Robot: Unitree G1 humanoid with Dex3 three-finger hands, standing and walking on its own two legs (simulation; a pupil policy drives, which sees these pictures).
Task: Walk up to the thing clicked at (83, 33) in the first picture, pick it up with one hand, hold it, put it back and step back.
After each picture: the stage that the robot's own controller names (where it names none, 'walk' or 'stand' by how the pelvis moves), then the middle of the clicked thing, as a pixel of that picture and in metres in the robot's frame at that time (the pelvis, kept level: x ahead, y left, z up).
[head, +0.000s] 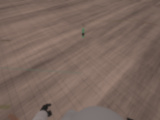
stand; (83, 33) +1.92 +0.23 -0.65
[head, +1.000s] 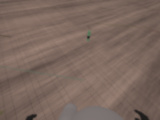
walk; (88, 36) +1.78 +0.13 -0.63
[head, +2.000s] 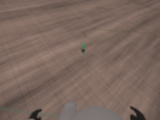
walk; (83, 48) +1.21 +0.13 -0.63
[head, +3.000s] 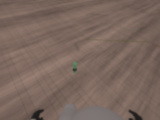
walk; (74, 67) +0.78 +0.19 -0.64
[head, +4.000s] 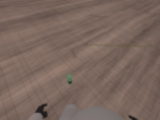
walk; (69, 80) +0.54 +0.23 -0.64
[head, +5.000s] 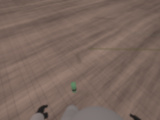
stand; (73, 87) +0.44 +0.19 -0.63
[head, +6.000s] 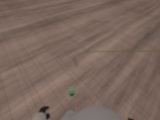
stand; (71, 92) +0.41 +0.20 -0.65
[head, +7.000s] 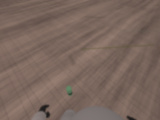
stand; (69, 91) +0.38 +0.23 -0.65
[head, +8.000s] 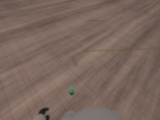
stand; (71, 91) +0.42 +0.22 -0.66
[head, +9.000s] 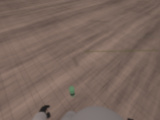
stand; (72, 91) +0.41 +0.20 -0.66
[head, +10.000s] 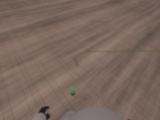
go down; (72, 91) +0.42 +0.19 -0.66
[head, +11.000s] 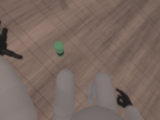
go down; (59, 50) +0.49 +0.23 -0.29
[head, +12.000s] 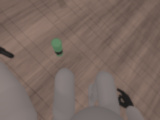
approach; (58, 49) +0.49 +0.24 -0.25
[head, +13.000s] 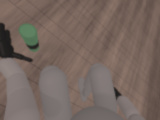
close in; (31, 41) +0.47 +0.29 -0.16
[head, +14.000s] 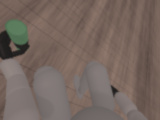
close; (20, 39) +0.47 +0.30 -0.16
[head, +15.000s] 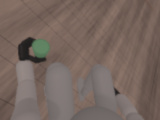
lift; (40, 52) +0.38 +0.26 -0.15
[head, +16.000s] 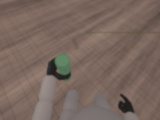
lift; (65, 70) +0.32 +0.17 +0.04
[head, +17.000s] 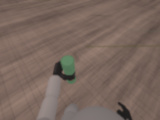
hold; (69, 71) +0.32 +0.14 +0.05
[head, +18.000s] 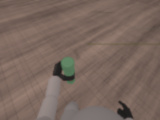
hold; (69, 72) +0.31 +0.14 +0.03
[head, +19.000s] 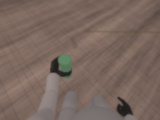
crouch; (66, 68) +0.35 +0.16 -0.02
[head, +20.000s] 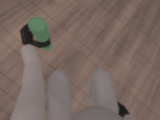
lower; (43, 37) +0.50 +0.25 -0.04
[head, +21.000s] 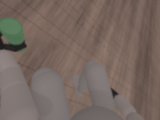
lower; (16, 39) +0.46 +0.30 -0.16
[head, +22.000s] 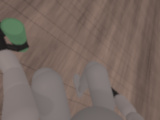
lower; (18, 39) +0.46 +0.30 -0.17
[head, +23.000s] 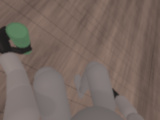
lower; (22, 42) +0.45 +0.29 -0.16
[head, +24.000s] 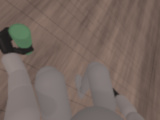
lower; (24, 43) +0.44 +0.29 -0.16
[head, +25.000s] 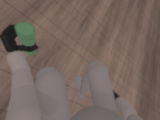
open; (28, 42) +0.46 +0.27 -0.17
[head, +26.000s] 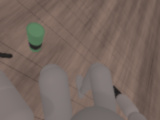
stand; (35, 40) +0.45 +0.27 -0.17
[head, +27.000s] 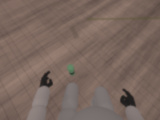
walk; (71, 70) +0.44 +0.19 -0.46
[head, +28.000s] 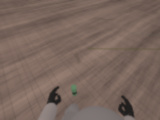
stand; (74, 90) +0.42 +0.16 -0.59
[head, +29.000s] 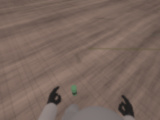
stand; (74, 90) +0.41 +0.17 -0.60
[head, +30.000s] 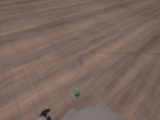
stand; (76, 92) +0.43 +0.16 -0.65
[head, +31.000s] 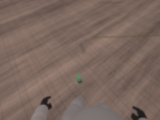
walk; (79, 79) +0.47 +0.17 -0.63
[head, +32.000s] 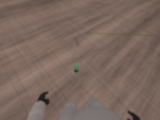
walk; (76, 68) +0.65 +0.13 -0.64
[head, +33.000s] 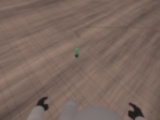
stand; (76, 54) +0.96 +0.23 -0.63
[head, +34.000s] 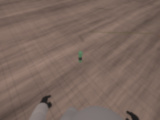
stand; (80, 56) +1.00 +0.17 -0.65
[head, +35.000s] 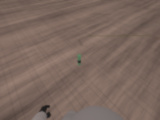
stand; (79, 59) +1.02 +0.20 -0.66
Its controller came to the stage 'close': yes
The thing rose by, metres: 0.68
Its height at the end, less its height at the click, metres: +0.00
